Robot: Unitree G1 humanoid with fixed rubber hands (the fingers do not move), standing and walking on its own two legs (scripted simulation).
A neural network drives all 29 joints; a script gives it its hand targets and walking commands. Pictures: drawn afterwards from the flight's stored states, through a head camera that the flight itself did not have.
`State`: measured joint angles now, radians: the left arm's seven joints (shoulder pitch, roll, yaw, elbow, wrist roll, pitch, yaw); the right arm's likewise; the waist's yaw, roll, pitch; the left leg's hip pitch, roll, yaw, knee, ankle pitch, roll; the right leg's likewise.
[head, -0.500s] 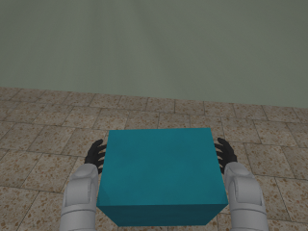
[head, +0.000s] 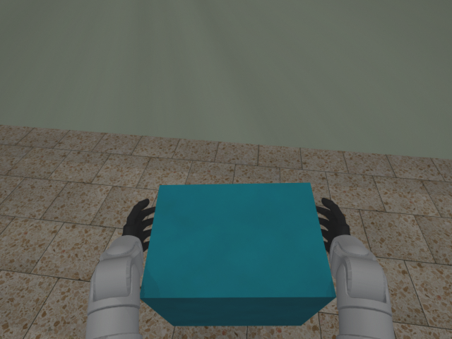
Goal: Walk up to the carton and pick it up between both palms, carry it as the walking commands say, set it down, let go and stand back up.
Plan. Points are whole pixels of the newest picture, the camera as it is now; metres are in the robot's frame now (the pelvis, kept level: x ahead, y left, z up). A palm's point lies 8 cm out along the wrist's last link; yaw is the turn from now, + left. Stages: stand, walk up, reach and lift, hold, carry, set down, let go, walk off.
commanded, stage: carry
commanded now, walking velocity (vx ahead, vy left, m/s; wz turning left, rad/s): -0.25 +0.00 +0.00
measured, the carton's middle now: (235, 260) +0.28 -0.01 -0.02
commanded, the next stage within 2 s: none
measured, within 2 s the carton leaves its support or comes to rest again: neither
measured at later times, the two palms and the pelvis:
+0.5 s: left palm (105, 318) +0.15 +0.18 +0.07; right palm (362, 309) +0.15 -0.18 +0.07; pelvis -0.08 +0.00 -0.03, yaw +2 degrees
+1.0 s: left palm out of the picture +0.01 +0.18 +0.09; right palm out of the picture +0.00 -0.18 +0.08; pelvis -0.22 +0.01 -0.01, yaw +0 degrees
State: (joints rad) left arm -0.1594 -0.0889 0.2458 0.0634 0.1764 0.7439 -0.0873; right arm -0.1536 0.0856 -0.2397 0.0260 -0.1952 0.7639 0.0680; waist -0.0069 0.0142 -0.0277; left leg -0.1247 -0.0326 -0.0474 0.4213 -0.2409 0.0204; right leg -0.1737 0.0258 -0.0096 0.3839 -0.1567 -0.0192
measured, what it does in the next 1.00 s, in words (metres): walks backwards: left foot, then right foot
